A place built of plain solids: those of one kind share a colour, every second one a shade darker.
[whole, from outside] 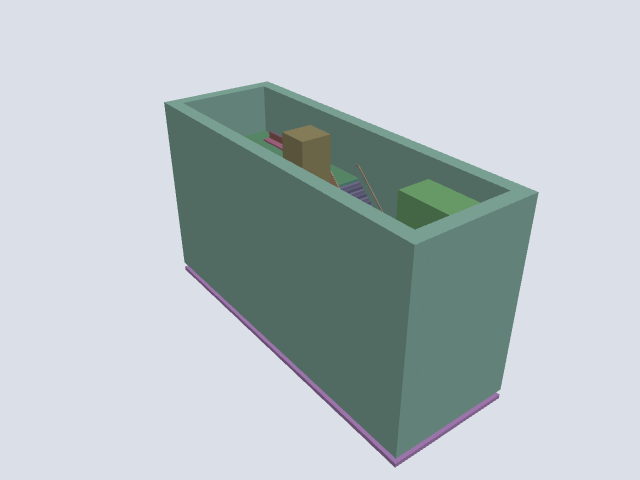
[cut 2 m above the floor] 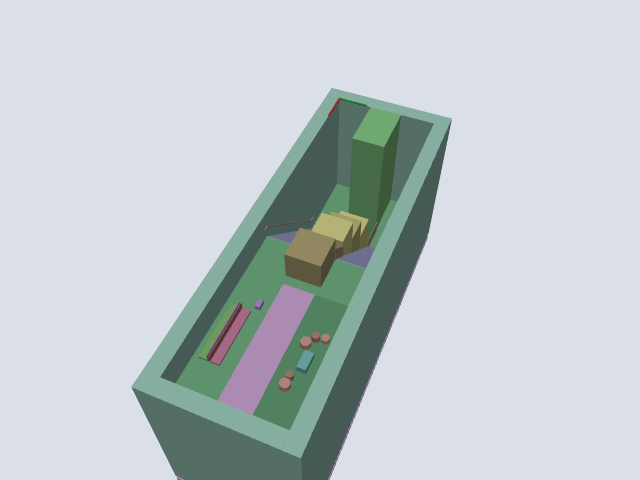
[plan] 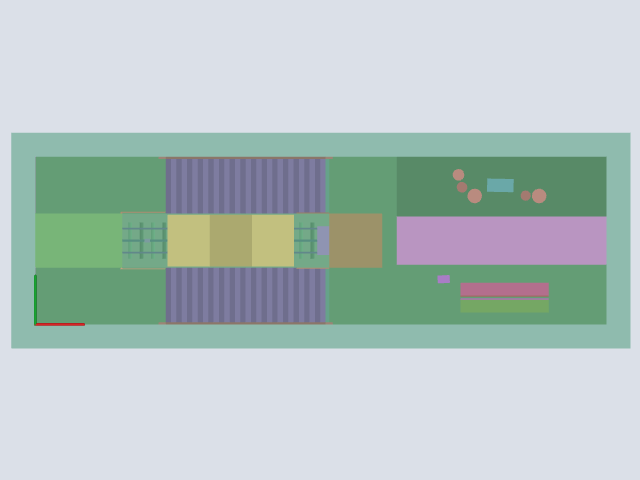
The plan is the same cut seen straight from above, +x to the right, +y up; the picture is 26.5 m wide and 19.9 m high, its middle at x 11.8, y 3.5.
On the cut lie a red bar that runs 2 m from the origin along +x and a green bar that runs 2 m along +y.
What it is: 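A station hall on a slope, the upper terminus of a funicular, closed to the public; the track lies in a pit down its middle, with a stepped car of 3 compartments 0.95 m off the buffer, 5 cm off the quays; on either side one straight stair of 31 risers at 43 degrees, rising 6.48 m, is the quay; toward the pit both stairs have an open edge along the car's stand and a guard beyond it; the concourse lies at the upper end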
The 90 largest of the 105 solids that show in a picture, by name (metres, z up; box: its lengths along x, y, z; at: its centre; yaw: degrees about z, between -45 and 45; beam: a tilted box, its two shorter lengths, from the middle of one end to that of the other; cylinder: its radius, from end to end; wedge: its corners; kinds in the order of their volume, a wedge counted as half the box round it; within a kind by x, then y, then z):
{
 "wall_1": {"box": [1.0, 6.95, 13.7], "at": [-0.5, 3.48, 5.85]},
 "wall_2": {"box": [25.68, 1.0, 13.7], "at": [11.84, -0.5, 5.85]},
 "wall_3": {"box": [25.68, 1.0, 13.7], "at": [11.84, 7.45, 5.85]},
 "wall_4": {"box": [1.0, 6.95, 13.7], "at": [24.18, 3.48, 5.85]},
 "floor_1": {"box": [12.18, 2.35, 3.58], "at": [6.09, 1.18, 0.79]},
 "floor_2": {"box": [12.18, 2.35, 3.58], "at": [6.09, 5.78, 0.79]},
 "floor_3": {"box": [2.8, 6.95, 10.05], "at": [13.58, 3.48, 4.03]},
 "floor_4": {"box": [8.7, 2.48, 10.05], "at": [19.33, 1.24, 4.03]},
 "floor_5": {"box": [8.7, 2.48, 10.05], "at": [19.33, 5.71, 4.03]},
 "floor_zwa_1": {"box": [8.7, 2.0, 10.05], "at": [19.33, 3.48, 4.03]},
 "step_1": {"box": [0.31, 2.35, 0.26], "at": [5.55, 1.17, 2.66]},
 "step_2": {"box": [0.31, 2.35, 0.26], "at": [5.55, 5.78, 2.66]},
 "step_3": {"box": [0.31, 2.35, 0.47], "at": [5.78, 1.17, 2.76]},
 "step_4": {"box": [0.31, 2.35, 0.47], "at": [5.78, 5.78, 2.76]},
 "step_5": {"box": [0.31, 2.35, 0.68], "at": [6.0, 1.17, 2.86]},
 "step_6": {"box": [0.31, 2.35, 0.68], "at": [6.0, 5.78, 2.86]},
 "step_7": {"box": [0.31, 2.35, 0.89], "at": [6.22, 1.17, 2.97]},
 "step_8": {"box": [0.31, 2.35, 0.89], "at": [6.22, 5.78, 2.97]},
 "step_9": {"box": [0.31, 2.35, 1.09], "at": [6.44, 1.17, 3.07]},
 "step_10": {"box": [0.31, 2.35, 1.09], "at": [6.44, 5.78, 3.07]},
 "step_11": {"box": [0.31, 2.35, 1.3], "at": [6.66, 1.17, 3.18]},
 "step_12": {"box": [0.31, 2.35, 1.3], "at": [6.66, 5.78, 3.18]},
 "step_13": {"box": [0.31, 2.35, 1.51], "at": [6.88, 1.17, 3.28]},
 "step_14": {"box": [0.31, 2.35, 1.51], "at": [6.88, 5.78, 3.28]},
 "step_15": {"box": [0.31, 2.35, 1.72], "at": [7.1, 1.17, 3.39]},
 "step_16": {"box": [0.31, 2.35, 1.72], "at": [7.1, 5.78, 3.39]},
 "step_17": {"box": [0.31, 2.35, 1.93], "at": [7.32, 1.17, 3.49]},
 "step_18": {"box": [0.31, 2.35, 1.93], "at": [7.32, 5.78, 3.49]},
 "step_19": {"box": [0.31, 2.35, 2.14], "at": [7.54, 1.17, 3.6]},
 "step_20": {"box": [0.31, 2.35, 2.14], "at": [7.54, 5.78, 3.6]},
 "step_21": {"box": [0.31, 2.35, 2.35], "at": [7.76, 1.17, 3.7]},
 "step_22": {"box": [0.31, 2.35, 2.35], "at": [7.76, 5.78, 3.7]},
 "step_23": {"box": [0.31, 2.35, 2.56], "at": [7.99, 1.17, 3.8]},
 "step_24": {"box": [0.31, 2.35, 2.56], "at": [7.99, 5.78, 3.8]},
 "step_25": {"box": [0.31, 2.35, 2.77], "at": [8.21, 1.17, 3.91]},
 "step_26": {"box": [0.31, 2.35, 2.77], "at": [8.21, 5.78, 3.91]},
 "step_27": {"box": [0.31, 2.35, 2.98], "at": [8.43, 1.17, 4.01]},
 "step_28": {"box": [0.31, 2.35, 2.98], "at": [8.43, 5.78, 4.01]},
 "step_29": {"box": [0.31, 2.35, 3.18], "at": [8.65, 1.17, 4.12]},
 "step_30": {"box": [0.31, 2.35, 3.18], "at": [8.65, 5.78, 4.12]},
 "step_31": {"box": [0.31, 2.35, 3.39], "at": [8.87, 1.17, 4.22]},
 "step_32": {"box": [0.31, 2.35, 3.39], "at": [8.87, 5.78, 4.22]},
 "step_33": {"box": [0.31, 2.35, 3.6], "at": [9.09, 1.17, 4.33]},
 "step_34": {"box": [0.31, 2.35, 3.6], "at": [9.09, 5.78, 4.33]},
 "step_35": {"box": [0.31, 2.35, 3.81], "at": [9.31, 1.17, 4.43]},
 "step_36": {"box": [0.31, 2.35, 3.81], "at": [9.31, 5.78, 4.43]},
 "step_37": {"box": [0.31, 2.35, 4.02], "at": [9.53, 1.17, 4.54]},
 "step_38": {"box": [0.31, 2.35, 4.02], "at": [9.53, 5.78, 4.54]},
 "step_39": {"box": [0.31, 2.35, 4.23], "at": [9.75, 1.17, 4.64]},
 "step_40": {"box": [0.31, 2.35, 4.23], "at": [9.75, 5.78, 4.64]},
 "step_41": {"box": [0.31, 2.35, 4.44], "at": [9.97, 1.17, 4.74]},
 "step_42": {"box": [0.31, 2.35, 4.44], "at": [9.97, 5.78, 4.74]},
 "step_43": {"box": [0.31, 2.35, 4.65], "at": [10.2, 1.17, 4.85]},
 "step_44": {"box": [0.31, 2.35, 4.65], "at": [10.2, 5.78, 4.85]},
 "step_45": {"box": [0.31, 2.35, 4.86], "at": [10.42, 1.17, 4.95]},
 "step_46": {"box": [0.31, 2.35, 4.86], "at": [10.42, 5.78, 4.95]},
 "step_47": {"box": [0.31, 2.35, 5.06], "at": [10.64, 1.17, 5.06]},
 "step_48": {"box": [0.31, 2.35, 5.06], "at": [10.64, 5.78, 5.06]},
 "step_49": {"box": [0.31, 2.35, 5.27], "at": [10.86, 1.17, 5.16]},
 "step_50": {"box": [0.31, 2.35, 5.27], "at": [10.86, 5.78, 5.16]},
 "step_51": {"box": [0.31, 2.35, 5.48], "at": [11.08, 1.17, 5.27]},
 "step_52": {"box": [0.31, 2.35, 5.48], "at": [11.08, 5.78, 5.27]},
 "step_53": {"box": [0.31, 2.35, 5.69], "at": [11.3, 1.17, 5.37]},
 "step_54": {"box": [0.31, 2.35, 5.69], "at": [11.3, 5.78, 5.37]},
 "step_55": {"box": [0.31, 2.35, 5.9], "at": [11.52, 1.17, 5.48]},
 "step_56": {"box": [0.31, 2.35, 5.9], "at": [11.52, 5.78, 5.48]},
 "step_57": {"box": [0.31, 2.35, 6.11], "at": [11.74, 1.17, 5.58]},
 "step_58": {"box": [0.31, 2.35, 6.11], "at": [11.74, 5.78, 5.58]},
 "step_59": {"box": [0.31, 2.35, 6.32], "at": [11.96, 1.18, 5.69]},
 "step_60": {"box": [0.31, 2.35, 6.32], "at": [11.96, 5.78, 5.69]},
 "wall_block_1": {"box": [3.6, 2.25, 13.7], "at": [1.8, 3.48, 5.85]},
 "bed_track_1": {"wedge": [[3.6, 2.35, -0.5], [3.6, 2.35, 0.0], [3.6, 4.6, -0.5], [3.6, 4.6, 0.0], [12.18, 2.35, -0.5], [12.18, 2.35, 8.11], [12.18, 4.6, -0.5], [12.18, 4.6, 8.11]]},
 "floor_base_1": {"box": [25.68, 8.95, 0.3], "at": [11.84, 3.48, -1.57]},
 "car_1": {"box": [1.75, 2.15, 4.09], "at": [6.35, 3.48, 3.79]},
 "car_2": {"box": [1.75, 2.15, 4.09], "at": [8.1, 3.48, 5.45]},
 "car_3": {"box": [1.75, 2.15, 4.09], "at": [9.85, 3.48, 7.1]},
 "wall_winding_1": {"box": [2.2, 2.25, 3.66], "at": [13.28, 3.48, 10.87]},
 "rail_track_1": {"wedge": [[3.6, 2.94, -0.05], [3.6, 2.94, 0.14], [3.6, 3.01, -0.05], [3.6, 3.01, 0.14], [12.18, 2.94, 8.06], [12.18, 2.94, 8.25], [12.18, 3.01, 8.06], [12.18, 3.01, 8.25]]},
 "rail_track_2": {"wedge": [[3.6, 3.94, -0.05], [3.6, 3.94, 0.14], [3.6, 4.01, -0.05], [3.6, 4.01, 0.14], [12.18, 3.94, 8.06], [12.18, 3.94, 8.25], [12.18, 4.01, 8.06], [12.18, 4.01, 8.25]]},
 "floor_hda_1": {"box": [0.15, 2.35, 6.53], "at": [12.11, 1.17, 5.79]},
 "floor_hda_2": {"box": [0.15, 2.35, 6.53], "at": [12.11, 5.78, 5.79]},
 "rail_wall_1": {"wedge": [[5.4, 0.0, 3.64], [5.4, 0.0, 3.72], [5.4, 0.09, 3.64], [5.4, 0.09, 3.72], [12.03, 0.0, 9.91], [12.03, 0.0, 9.99], [12.03, 0.09, 9.91], [12.03, 0.09, 9.99]]},
 "rail_wall_2": {"wedge": [[5.4, 6.86, 3.64], [5.4, 6.86, 3.72], [5.4, 6.95, 3.64], [5.4, 6.95, 3.72], [12.03, 6.86, 9.91], [12.03, 6.86, 9.99], [12.03, 6.95, 9.91], [12.03, 6.95, 9.99]]},
 "bed_duct_1": {"wedge": [[3.6, 3.42, -0.4], [3.6, 3.42, 0.06], [3.6, 3.52, -0.4], [3.6, 3.52, 0.06], [12.18, 3.42, -0.4], [12.18, 3.42, 8.17], [12.18, 3.52, -0.4], [12.18, 3.52, 8.17]]},
 "buffer_1": {"box": [0.5, 1.2, 1.07], "at": [11.93, 3.48, 8.12]},
 "seat_1": {"box": [3.66, 0.59, 0.13], "at": [19.45, 1.44, 9.41]},
 "sr00a_seat_1": {"box": [3.66, 0.59, 0.13], "at": [19.45, 0.79, 9.41]},
 "low_1": {"box": [1.1, 0.55, 0.43], "at": [19.28, 5.76, 9.27], "yaw": -1.0},
 "pouf_1": {"cylinder": 0.3, "from": [18.21, 5.32, 9.05], "to": [18.21, 5.32, 9.45]},
 "pouf_2": {"cylinder": 0.3, "from": [20.89, 5.33, 9.05], "to": [20.89, 5.33, 9.46]}
}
